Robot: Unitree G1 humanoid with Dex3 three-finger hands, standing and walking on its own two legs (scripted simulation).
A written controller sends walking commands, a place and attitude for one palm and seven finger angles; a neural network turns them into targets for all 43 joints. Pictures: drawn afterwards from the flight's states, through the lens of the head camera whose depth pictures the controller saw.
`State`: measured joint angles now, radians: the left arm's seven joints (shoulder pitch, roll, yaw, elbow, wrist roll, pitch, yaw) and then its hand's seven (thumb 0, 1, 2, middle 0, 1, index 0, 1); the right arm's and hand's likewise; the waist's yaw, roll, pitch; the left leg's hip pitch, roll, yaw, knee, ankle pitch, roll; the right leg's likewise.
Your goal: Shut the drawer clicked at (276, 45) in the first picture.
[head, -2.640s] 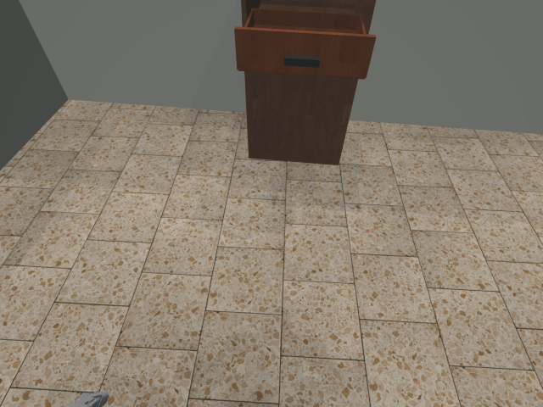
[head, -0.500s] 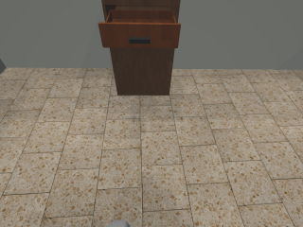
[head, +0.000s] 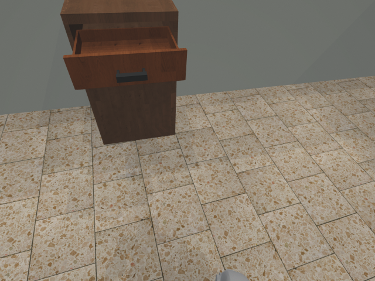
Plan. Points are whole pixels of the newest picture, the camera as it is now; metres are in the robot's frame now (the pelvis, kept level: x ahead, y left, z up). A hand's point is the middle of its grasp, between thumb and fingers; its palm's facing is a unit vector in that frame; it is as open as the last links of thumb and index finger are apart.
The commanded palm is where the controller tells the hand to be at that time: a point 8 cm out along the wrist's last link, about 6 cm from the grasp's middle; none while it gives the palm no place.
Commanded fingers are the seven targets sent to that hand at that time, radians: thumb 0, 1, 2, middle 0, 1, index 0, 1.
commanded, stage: walk to a spot facing it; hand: left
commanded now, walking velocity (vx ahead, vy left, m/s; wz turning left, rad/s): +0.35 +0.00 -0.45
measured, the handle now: (131, 74) +0.83 +0.29 -0.04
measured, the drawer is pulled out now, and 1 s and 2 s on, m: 0.29 0.29 0.29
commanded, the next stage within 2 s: turn to face it in 0.46 s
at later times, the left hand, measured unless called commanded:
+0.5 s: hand (149, 220) +0.31 +0.13 -0.16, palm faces -0.15 -0.96 -0.22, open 7.1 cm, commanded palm none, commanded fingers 0.00 0.90 0.90 -0.20 -0.30 -0.20 -0.30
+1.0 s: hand (143, 195) +0.39 +0.16 -0.18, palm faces +0.00 -0.99 -0.17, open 7.3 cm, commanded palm none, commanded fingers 0.00 0.90 0.90 -0.20 -0.30 -0.20 -0.30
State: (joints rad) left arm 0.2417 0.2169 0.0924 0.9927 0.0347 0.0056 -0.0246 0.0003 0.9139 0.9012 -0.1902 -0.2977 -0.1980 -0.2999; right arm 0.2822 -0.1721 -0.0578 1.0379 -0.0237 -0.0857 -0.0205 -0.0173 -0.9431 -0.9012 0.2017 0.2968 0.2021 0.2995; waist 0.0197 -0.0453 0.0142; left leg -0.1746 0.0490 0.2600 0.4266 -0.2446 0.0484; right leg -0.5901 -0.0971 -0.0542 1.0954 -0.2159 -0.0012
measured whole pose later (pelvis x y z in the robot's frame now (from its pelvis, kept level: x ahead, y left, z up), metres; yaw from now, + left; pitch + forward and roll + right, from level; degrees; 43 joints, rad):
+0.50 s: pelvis +0.19 -0.05 +0.00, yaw -11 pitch -1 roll -1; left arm 0.20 0.19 0.07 1.00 0.02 -0.04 0.00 -0.02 0.94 0.90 -0.20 -0.30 -0.21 -0.30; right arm 0.27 -0.17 -0.05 1.02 -0.03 -0.01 0.00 0.01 -0.91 -0.90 0.20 0.30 0.20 0.30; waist -0.04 0.02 0.04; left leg -0.54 0.17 0.08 1.04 -0.30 -0.05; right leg -0.23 0.03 -0.10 0.46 -0.22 -0.06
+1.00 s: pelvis +0.32 -0.01 +0.00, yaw -3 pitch +0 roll -1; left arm 0.21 0.17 0.06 1.00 0.01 0.04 0.02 0.00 0.91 0.90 -0.20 -0.30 -0.20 -0.30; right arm 0.25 -0.18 -0.04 1.00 -0.02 0.02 -0.01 0.00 -0.92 -0.90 0.20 0.30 0.20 0.30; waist -0.01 -0.02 0.04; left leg -0.29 -0.05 0.02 0.45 -0.17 0.08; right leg -0.45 -0.06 -0.01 0.94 -0.40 0.07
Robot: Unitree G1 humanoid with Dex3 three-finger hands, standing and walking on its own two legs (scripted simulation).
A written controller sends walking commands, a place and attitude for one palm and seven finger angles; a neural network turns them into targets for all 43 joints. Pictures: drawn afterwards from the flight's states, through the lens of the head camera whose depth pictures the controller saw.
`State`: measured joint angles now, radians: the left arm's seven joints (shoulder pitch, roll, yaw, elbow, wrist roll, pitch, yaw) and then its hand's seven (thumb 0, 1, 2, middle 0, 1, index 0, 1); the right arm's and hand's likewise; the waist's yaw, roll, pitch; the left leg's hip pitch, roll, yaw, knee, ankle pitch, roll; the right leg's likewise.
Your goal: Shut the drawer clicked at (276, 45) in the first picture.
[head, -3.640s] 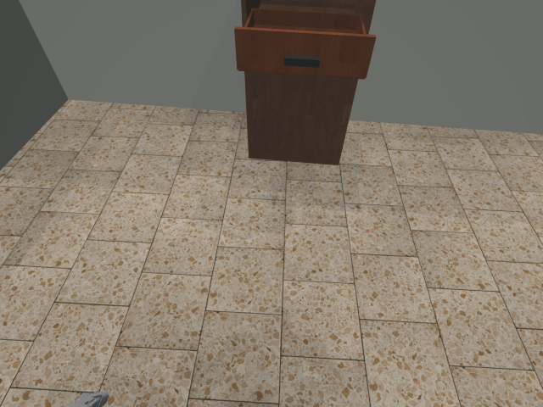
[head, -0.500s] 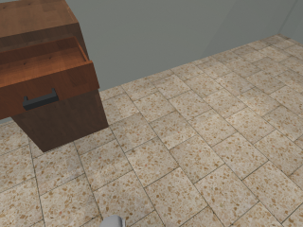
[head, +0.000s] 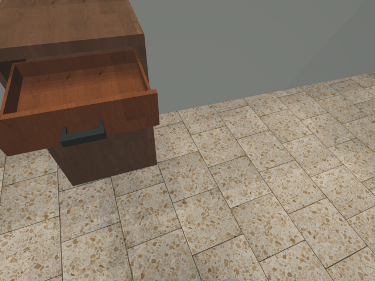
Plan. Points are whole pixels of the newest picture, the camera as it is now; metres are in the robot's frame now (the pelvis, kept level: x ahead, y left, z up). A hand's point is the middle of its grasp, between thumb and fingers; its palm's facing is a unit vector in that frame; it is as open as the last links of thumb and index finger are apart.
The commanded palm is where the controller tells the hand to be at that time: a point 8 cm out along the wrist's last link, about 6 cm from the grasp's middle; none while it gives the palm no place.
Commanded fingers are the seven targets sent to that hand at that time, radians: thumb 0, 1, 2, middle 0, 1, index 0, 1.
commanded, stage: turn to face it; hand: left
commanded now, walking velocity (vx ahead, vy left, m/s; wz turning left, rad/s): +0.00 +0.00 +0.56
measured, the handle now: (83, 131) +0.50 +0.33 -0.03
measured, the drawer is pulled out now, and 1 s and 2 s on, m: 0.29 0.29 0.29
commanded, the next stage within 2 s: take the last steps up to it in 0.44 s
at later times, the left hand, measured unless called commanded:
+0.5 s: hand out of the picture +0.00 +0.18 -0.16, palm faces +0.31 -0.92 -0.24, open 7.3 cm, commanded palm none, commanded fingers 0.00 0.90 0.90 -0.20 -0.30 -0.20 -0.30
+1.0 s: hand out of the picture +0.01 +0.19 -0.17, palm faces +0.32 -0.93 -0.17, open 7.3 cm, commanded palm none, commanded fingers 0.00 0.90 0.90 -0.20 -0.30 -0.20 -0.30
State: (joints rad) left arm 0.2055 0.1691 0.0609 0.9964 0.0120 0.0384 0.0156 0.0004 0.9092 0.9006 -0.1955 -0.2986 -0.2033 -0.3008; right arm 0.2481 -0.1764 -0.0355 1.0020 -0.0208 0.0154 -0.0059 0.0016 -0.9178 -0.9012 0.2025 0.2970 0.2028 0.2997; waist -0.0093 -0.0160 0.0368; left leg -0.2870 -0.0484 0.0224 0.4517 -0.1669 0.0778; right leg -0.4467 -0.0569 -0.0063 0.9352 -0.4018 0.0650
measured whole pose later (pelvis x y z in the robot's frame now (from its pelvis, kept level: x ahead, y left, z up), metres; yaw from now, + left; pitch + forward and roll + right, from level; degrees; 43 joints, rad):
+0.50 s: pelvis +0.00 -0.03 +0.00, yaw +16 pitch +0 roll +1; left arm 0.23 0.20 0.04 0.92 0.03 0.01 0.02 0.00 0.90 0.90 -0.20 -0.30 -0.21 -0.30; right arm 0.14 -0.25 -0.07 0.95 -0.01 0.07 0.01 0.01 -0.91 -0.90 0.20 0.30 0.20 0.30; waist 0.02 -0.01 0.08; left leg -0.36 0.02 0.04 0.82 -0.46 -0.04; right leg -0.23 -0.12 -0.16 0.53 -0.28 0.01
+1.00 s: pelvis +0.03 +0.01 +0.00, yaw +19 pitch -1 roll +1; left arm 0.23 0.19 0.05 1.05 0.02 0.03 -0.02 0.00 0.91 0.90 -0.19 -0.30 -0.20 -0.30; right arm 0.38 -0.16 -0.03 1.09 -0.03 -0.03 -0.02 0.00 -0.92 -0.90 0.20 0.30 0.20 0.30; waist -0.02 -0.03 0.04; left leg -0.04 -0.02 0.06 0.33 -0.28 0.03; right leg -0.42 -0.09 -0.06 0.76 -0.31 0.04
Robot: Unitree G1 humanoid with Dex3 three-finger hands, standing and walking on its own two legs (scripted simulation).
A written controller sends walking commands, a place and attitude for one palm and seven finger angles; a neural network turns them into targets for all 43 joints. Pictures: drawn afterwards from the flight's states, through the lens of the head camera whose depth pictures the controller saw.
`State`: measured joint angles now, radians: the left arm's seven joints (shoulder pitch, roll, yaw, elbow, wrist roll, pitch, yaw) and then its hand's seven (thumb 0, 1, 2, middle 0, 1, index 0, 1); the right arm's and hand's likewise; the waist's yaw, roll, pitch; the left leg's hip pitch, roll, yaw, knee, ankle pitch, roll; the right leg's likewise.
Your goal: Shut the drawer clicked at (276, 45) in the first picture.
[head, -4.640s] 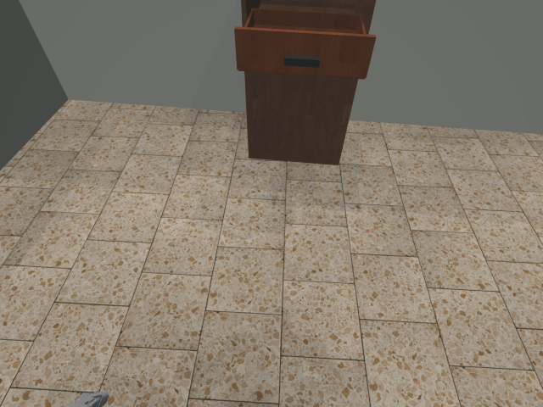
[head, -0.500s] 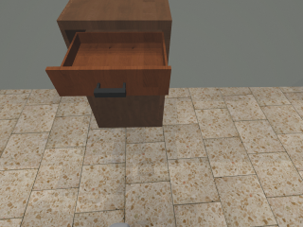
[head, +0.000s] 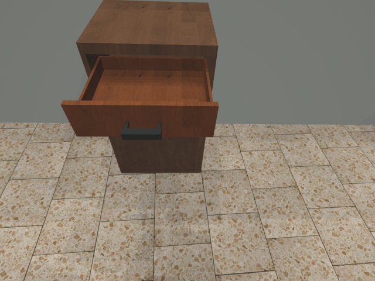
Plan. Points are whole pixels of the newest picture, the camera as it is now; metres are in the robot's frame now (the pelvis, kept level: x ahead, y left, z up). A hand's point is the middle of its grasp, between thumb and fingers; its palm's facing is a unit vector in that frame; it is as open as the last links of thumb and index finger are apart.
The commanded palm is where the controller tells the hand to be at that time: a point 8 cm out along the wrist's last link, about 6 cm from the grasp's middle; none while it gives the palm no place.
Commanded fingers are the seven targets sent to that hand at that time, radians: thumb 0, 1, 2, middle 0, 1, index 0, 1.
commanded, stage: take the last steps up to it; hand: left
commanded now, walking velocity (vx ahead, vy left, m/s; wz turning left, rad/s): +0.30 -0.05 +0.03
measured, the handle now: (142, 129) +0.54 +0.16 -0.04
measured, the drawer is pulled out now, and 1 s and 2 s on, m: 0.29 0.29 0.29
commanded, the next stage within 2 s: come to a stop and stand still in 0.56 s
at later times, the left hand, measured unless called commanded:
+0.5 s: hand out of the picture +0.08 +0.13 -0.18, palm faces +0.14 -0.98 -0.14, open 7.3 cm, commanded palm none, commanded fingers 0.00 0.90 0.90 -0.20 -0.30 -0.20 -0.30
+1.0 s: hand (130, 237) +0.26 +0.16 -0.18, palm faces +0.05 -0.97 -0.22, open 7.3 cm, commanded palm none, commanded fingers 0.00 0.90 0.90 -0.20 -0.30 -0.20 -0.30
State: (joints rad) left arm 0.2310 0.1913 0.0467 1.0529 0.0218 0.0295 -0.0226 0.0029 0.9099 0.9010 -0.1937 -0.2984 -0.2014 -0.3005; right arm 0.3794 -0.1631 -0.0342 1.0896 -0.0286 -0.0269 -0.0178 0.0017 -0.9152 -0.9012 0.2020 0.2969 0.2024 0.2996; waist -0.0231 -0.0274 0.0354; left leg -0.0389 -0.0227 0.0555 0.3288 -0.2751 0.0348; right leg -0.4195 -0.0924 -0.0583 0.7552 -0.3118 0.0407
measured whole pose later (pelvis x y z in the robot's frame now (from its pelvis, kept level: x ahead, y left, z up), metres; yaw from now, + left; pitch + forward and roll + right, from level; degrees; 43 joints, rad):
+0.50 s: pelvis +0.14 -0.02 +0.00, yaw +2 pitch -1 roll -2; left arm 0.39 0.12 0.03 1.13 0.02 -0.06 0.01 0.00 0.92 0.90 -0.20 -0.30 -0.20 -0.30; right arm 0.16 -0.18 -0.05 1.04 -0.02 -0.01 0.02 0.01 -0.92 -0.90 0.20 0.30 0.20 0.30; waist 0.04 0.01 0.03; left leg -0.46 0.09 0.09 0.71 -0.24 0.00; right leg -0.04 0.00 -0.14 0.35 -0.29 -0.01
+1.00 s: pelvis +0.22 -0.02 -0.01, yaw +0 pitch -1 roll +1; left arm 0.21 0.17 0.05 1.05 0.02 0.04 0.03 0.00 0.92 0.90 -0.19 -0.30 -0.20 -0.30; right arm 0.24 -0.14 -0.03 1.08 -0.02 0.01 -0.04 0.00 -0.92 -0.90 0.20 0.30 0.20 0.30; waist -0.01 -0.02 0.05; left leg -0.23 0.02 0.15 0.47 -0.22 0.02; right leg -0.30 -0.05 -0.04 0.67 -0.33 0.03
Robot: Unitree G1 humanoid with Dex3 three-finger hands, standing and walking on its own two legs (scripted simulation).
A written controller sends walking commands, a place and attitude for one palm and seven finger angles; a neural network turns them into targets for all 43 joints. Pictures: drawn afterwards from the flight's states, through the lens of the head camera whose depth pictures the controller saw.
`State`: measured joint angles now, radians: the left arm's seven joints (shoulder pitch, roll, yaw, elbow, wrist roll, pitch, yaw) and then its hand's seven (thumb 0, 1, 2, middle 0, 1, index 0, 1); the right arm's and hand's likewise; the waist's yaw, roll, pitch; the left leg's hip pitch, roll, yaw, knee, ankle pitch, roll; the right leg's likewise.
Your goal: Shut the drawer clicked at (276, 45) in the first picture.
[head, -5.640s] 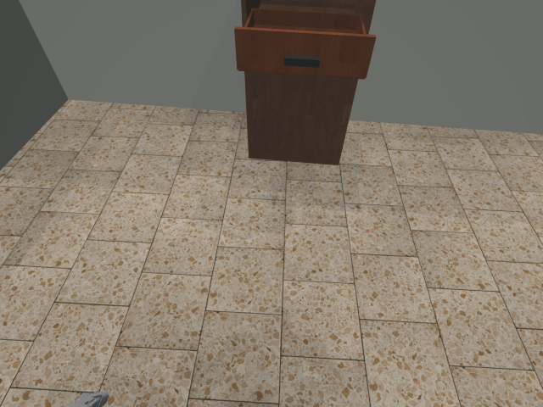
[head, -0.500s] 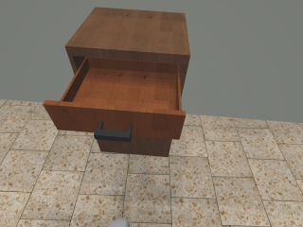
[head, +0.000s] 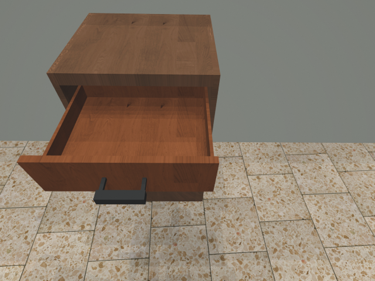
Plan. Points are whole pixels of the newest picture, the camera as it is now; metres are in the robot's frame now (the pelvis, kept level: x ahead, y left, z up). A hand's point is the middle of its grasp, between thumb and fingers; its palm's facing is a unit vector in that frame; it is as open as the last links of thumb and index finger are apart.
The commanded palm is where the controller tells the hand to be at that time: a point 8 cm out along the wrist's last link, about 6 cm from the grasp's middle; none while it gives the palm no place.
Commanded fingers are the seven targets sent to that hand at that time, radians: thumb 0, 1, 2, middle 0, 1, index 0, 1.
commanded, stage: come to a stop and stand still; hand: left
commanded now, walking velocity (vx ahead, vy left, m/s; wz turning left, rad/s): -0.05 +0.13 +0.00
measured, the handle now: (122, 189) +0.33 +0.18 -0.03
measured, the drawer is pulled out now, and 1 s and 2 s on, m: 0.29 0.29 0.29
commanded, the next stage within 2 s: look again from close up in 1.08 s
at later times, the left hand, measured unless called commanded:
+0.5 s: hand out of the picture -0.01 +0.19 -0.17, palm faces +0.10 -0.97 -0.22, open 7.3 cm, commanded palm none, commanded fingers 0.00 0.90 0.90 -0.20 -0.30 -0.20 -0.30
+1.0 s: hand out of the picture -0.04 +0.14 -0.17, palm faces +0.07 -0.98 -0.18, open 7.3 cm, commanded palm none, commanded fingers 0.00 0.90 0.90 -0.20 -0.30 -0.20 -0.30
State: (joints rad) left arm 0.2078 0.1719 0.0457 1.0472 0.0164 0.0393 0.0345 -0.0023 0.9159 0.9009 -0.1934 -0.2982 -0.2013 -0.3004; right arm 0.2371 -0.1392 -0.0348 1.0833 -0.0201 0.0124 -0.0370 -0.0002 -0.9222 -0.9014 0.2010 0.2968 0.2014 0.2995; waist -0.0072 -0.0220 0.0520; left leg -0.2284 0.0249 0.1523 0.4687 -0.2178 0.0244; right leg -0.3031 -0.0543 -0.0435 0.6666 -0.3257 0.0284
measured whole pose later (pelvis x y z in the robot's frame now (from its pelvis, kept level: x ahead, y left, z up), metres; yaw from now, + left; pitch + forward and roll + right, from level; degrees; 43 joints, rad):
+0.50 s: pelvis -0.04 +0.00 +0.00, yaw +0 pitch +0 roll +0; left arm 0.22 0.17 0.05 1.07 0.02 0.03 0.03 0.00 0.91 0.90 -0.20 -0.30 -0.21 -0.30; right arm 0.21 -0.20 -0.04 1.05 -0.02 0.01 -0.02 0.00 -0.91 -0.90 0.20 0.30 0.20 0.30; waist 0.03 0.00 0.03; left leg -0.15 0.02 0.01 0.44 -0.29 -0.02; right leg -0.30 -0.03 -0.06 0.49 -0.19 -0.01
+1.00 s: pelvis -0.02 -0.02 +0.00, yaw +2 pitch +0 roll +0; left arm 0.28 0.12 0.01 1.18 0.00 -0.01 0.03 0.01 0.93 0.90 -0.20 -0.30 -0.21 -0.30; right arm 0.30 -0.12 0.00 1.17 -0.01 0.00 -0.05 0.00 -0.91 -0.90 0.20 0.30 0.20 0.30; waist -0.01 0.02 0.03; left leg -0.11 0.06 -0.01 0.40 -0.28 -0.06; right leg -0.17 0.04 -0.07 0.43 -0.26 -0.06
